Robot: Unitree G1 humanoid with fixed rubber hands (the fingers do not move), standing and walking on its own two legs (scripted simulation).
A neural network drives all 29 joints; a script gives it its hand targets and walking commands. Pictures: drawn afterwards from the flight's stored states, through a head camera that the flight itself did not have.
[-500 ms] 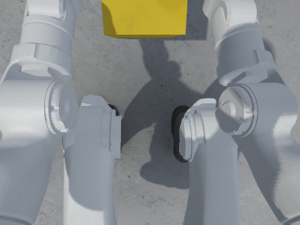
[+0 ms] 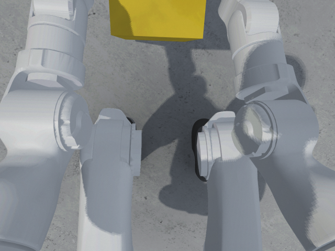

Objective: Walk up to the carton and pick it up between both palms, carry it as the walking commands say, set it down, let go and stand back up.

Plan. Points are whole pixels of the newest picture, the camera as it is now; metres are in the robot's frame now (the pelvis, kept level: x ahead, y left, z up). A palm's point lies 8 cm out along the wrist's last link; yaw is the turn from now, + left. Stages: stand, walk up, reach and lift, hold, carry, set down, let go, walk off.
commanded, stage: reach and lift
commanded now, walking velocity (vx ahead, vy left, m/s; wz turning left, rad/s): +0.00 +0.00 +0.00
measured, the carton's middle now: out of the picture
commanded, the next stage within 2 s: none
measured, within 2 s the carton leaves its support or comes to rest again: neither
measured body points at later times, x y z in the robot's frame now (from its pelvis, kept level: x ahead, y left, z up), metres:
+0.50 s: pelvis +0.01 +0.00 +0.03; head +0.37 +0.04 +0.30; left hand +0.57 +0.17 -0.11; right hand +0.57 -0.08 -0.10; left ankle +0.11 +0.13 -0.34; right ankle +0.11 -0.14 -0.34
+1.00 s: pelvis +0.00 +0.00 +0.08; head +0.32 +0.03 +0.39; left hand +0.54 +0.16 -0.03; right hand +0.55 -0.08 -0.02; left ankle +0.11 +0.13 -0.34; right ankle +0.11 -0.14 -0.34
